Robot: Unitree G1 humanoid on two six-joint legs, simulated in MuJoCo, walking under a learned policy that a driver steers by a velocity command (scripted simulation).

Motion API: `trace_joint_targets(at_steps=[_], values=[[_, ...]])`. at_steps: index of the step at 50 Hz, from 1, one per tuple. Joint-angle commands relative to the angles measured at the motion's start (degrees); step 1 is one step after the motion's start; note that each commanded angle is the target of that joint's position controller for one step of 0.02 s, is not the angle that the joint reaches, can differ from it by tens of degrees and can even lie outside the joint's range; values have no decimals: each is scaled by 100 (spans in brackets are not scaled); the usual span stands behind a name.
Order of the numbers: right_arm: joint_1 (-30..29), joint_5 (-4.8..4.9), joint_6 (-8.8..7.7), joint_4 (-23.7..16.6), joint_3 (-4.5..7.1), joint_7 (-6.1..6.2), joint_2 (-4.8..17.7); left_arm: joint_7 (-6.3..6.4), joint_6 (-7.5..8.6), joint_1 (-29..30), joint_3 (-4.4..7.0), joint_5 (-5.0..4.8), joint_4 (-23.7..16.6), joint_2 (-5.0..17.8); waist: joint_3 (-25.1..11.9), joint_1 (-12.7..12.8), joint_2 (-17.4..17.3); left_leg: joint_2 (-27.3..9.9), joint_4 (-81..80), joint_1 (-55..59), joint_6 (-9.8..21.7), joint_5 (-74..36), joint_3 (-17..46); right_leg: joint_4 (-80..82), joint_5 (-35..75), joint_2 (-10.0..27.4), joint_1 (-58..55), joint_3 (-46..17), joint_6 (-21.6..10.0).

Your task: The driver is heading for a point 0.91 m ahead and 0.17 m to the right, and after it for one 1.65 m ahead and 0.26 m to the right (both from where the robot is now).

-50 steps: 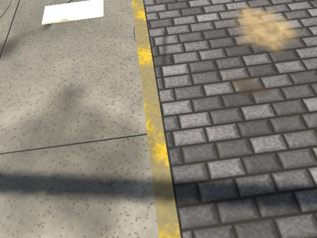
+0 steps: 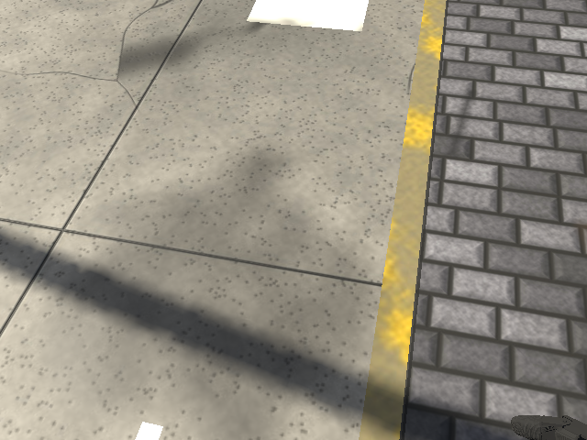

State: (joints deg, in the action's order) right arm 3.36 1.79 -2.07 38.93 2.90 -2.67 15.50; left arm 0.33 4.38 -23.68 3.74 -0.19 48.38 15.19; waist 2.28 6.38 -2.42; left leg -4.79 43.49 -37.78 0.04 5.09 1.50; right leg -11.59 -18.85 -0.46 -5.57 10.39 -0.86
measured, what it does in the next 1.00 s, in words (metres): walks ahead, turning right: left foot, then right foot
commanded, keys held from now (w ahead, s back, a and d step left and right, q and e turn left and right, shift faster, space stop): w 0.02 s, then w+e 0.92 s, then w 0.06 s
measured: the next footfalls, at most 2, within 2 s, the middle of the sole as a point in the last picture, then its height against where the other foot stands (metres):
left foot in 0.12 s outside the picture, level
right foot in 0.68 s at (399, 419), level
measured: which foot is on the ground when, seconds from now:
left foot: up 0.00-0.10, down 0.12-0.68, up 0.70-1.00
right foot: down 0.00-0.14, up 0.16-0.66, down 0.68-1.00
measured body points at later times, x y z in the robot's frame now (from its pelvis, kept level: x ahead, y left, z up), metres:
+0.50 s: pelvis +0.27 +0.05 +0.00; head +0.28 +0.05 +0.45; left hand +0.46 +0.30 -0.10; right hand +0.27 -0.23 -0.12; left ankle +0.20 +0.14 -0.74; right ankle +0.42 -0.14 -0.68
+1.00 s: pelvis +0.54 -0.04 +0.01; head +0.57 -0.07 +0.46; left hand +0.73 +0.19 -0.09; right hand +0.63 -0.36 -0.08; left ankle +0.78 +0.06 -0.68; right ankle +0.48 -0.10 -0.74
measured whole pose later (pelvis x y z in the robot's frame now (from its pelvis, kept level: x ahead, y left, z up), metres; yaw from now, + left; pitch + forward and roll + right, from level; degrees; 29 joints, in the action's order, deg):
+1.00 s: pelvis +0.54 -0.04 +0.01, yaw -26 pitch +2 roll +0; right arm 2.9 -0.4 -5.4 40.1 2.6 -0.5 17.2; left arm 0.3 2.8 -18.3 3.8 -0.9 40.5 16.2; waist 2.6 3.4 -2.2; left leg -5.2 39.9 -37.3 -4.2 1.3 5.7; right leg -20.1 -12.7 -5.7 8.8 -6.7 -4.6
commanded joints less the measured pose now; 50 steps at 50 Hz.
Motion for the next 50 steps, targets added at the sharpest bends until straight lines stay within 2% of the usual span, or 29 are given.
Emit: trace_joint_targets(at_steps=[1,3,4,5,6,7,8,9,10,11,12,13,15,18,23,28,31,33,34,35,36,37,38,39,40,41,44,48,50], values=[[-1001,-6,-139,-748,-40,-101,162,-21,31,-151,211,-103,-139,1025,516,-64,642,253,-689,49,195,16,-425,391,2835,1552,271,-605,-880],[-894,-49,-167,-791,46,-115,358,-23,-13,-178,208,-180,-15,1137,286,-387,859,506,-987,678,468,348,-595,-112,4706,1677,37,-634,-832],[-460,-65,-165,-707,148,-88,561,-3,-41,-145,216,-196,41,1232,-55,-732,1002,664,-1091,1355,617,436,-659,-651,5729,1693,-3,-615,-755],[469,-57,-158,-435,293,-32,809,25,-76,-16,201,-201,78,1272,-570,-1298,998,789,-1415,2609,804,52,-701,-1591,6141,1553,292,-477,-609],[1464,-86,-119,-135,442,85,1132,54,-50,80,149,-170,29,1188,-1093,-1768,961,397,-1275,4342,989,-137,-216,-2818,5186,1335,1466,-485,-397],[2184,-215,-78,76,529,206,1617,15,1,-196,-48,-11,-216,467,-2033,-1565,-404,-1256,-1299,6473,1471,392,2044,-5090,559,466,3553,-465,-86],[2070,-270,-111,-54,423,218,1413,-15,135,-424,-48,-155,-128,557,-2877,-1473,-677,-2088,-2256,6411,1958,998,4075,-6264,-1549,-39,4101,-1701,-34],[1636,-219,-149,1,315,189,1028,-19,150,118,121,-326,-285,1000,-1809,-1437,-381,-1803,-2568,5490,1653,1169,3150,-6471,-1150,270,4537,-1886,-27],[1298,-159,-190,67,246,166,780,-7,141,411,114,-337,-403,919,-940,-1194,-383,-1522,-2760,4562,1419,1071,2176,-6228,-615,566,4615,-1628,-56],[945,-153,-247,115,199,130,559,44,108,459,114,-237,-359,777,-583,-937,-167,-1238,-2982,3833,1235,879,1628,-5961,-159,765,4397,-1564,-31],[719,-189,-322,137,171,94,377,70,18,283,136,-172,-281,696,-423,-711,-348,-1023,-3191,3316,1116,579,1135,-5779,206,920,4039,-1616,-16],[584,-224,-380,179,179,77,296,60,-81,58,128,-181,-178,577,-381,-561,-409,-914,-3388,2979,1066,435,803,-5768,454,990,3727,-1645,0],[555,-244,-494,325,216,80,313,57,-213,-5,118,-199,-154,409,-221,-451,-247,-884,-3606,2664,1078,-38,333,-5679,650,1017,3712,-1661,48],[690,-299,-552,521,257,151,449,81,-271,467,136,-167,-352,441,116,-504,-159,-816,-3772,2666,1033,-330,-208,-5109,1305,990,4269,-1815,121],[979,-258,-484,672,298,283,740,-108,-163,1371,21,-116,-660,304,335,-807,100,-819,-3849,3188,938,-817,-850,-3478,2372,847,4478,-1427,78],[1525,-142,-245,863,359,333,947,-333,-143,2263,-73,-111,-1187,234,518,-1123,196,-1138,-3386,4365,900,-1694,-1175,-2659,1863,708,4976,-938,-155],[1422,-96,-104,801,403,385,1177,-415,-181,2101,24,-129,-1374,439,65,-826,-131,-1149,-2440,4657,734,-4229,-1425,-2538,1084,207,4148,-428,-439],[1290,-52,-25,732,423,425,1322,-374,-229,1003,265,-153,-1208,878,-634,-146,-287,-1036,-764,4350,576,-5219,-1517,-2399,759,-253,2574,-286,-772],[1177,-33,-54,668,373,438,1250,-275,-270,30,463,-146,-983,1230,-1103,400,-43,-793,705,3365,340,-4202,-1572,-1912,1138,-248,924,-673,-1040],[1612,-263,-175,378,139,375,444,-167,-290,-187,605,-154,-907,1890,-1543,-62,1393,130,2867,791,-47,734,-1424,-1812,804,1217,-1178,-3384,-1886],[1467,-184,-440,240,56,286,478,-206,-176,-192,511,-88,-1130,1762,-2502,-61,1216,867,3926,-296,-73,2996,73,-828,300,2052,-1968,-5994,-2645],[749,44,-587,60,170,212,867,-237,-101,-75,388,-35,-1091,1336,-1931,162,746,508,3936,-857,65,2517,515,-542,459,1887,-1662,-5280,-2250],[609,72,-661,-27,133,203,829,-237,-53,252,331,-69,-1096,1135,-1196,-81,482,252,3430,-877,165,2009,455,-532,851,1642,-808,-4415,-2007],[658,-58,-673,53,142,245,794,-228,-40,681,280,-95,-1154,962,-777,-391,128,21,2865,-565,135,1697,404,-506,1388,1364,43,-3785,-1787],[755,-152,-616,103,191,263,871,-200,-33,960,213,-53,-1258,772,-582,-585,205,-123,2495,-161,72,1467,403,-386,1890,1168,650,-3367,-1700],[853,-185,-534,101,209,250,873,-174,-35,1073,192,-12,-1335,741,-525,-714,319,-164,2319,131,-13,1319,392,-253,2112,1055,1043,-3211,-1683],[766,-275,-374,19,142,266,641,-69,-12,999,250,-51,-1303,954,-391,-771,369,-108,1518,338,-340,911,174,-109,2723,854,1755,-2711,-1684],[-136,-237,-374,-207,8,235,403,50,-86,734,278,-92,-1199,1060,-237,-417,687,226,-462,769,-486,-636,34,-217,1914,432,2160,-2227,-1276],[-404,-171,-416,-252,1,171,442,47,-97,476,272,-86,-1093,1059,-267,-221,785,336,-932,1029,-469,-1154,11,-254,1480,559,2068,-2356,-1180]])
